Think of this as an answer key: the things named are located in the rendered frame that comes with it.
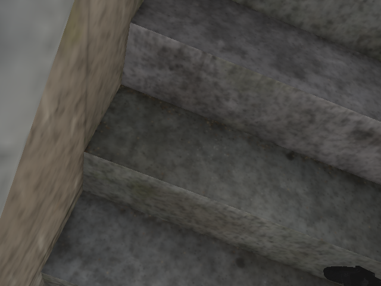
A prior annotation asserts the right robot hand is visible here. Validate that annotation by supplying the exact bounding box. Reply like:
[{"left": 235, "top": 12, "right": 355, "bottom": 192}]
[{"left": 323, "top": 266, "right": 381, "bottom": 286}]

